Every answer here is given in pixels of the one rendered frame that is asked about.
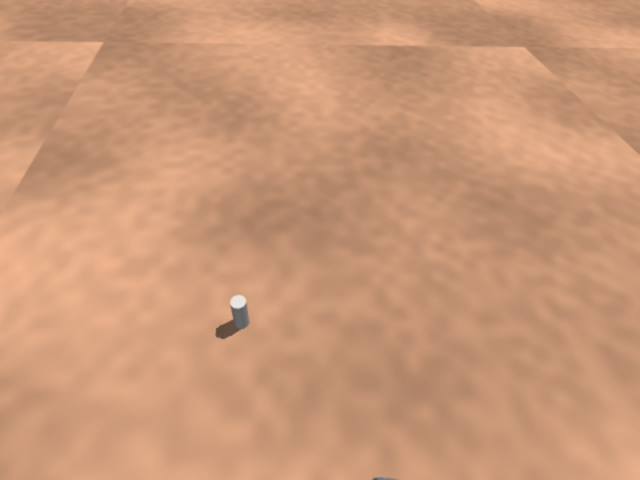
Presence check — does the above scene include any can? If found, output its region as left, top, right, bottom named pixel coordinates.
left=230, top=295, right=249, bottom=329

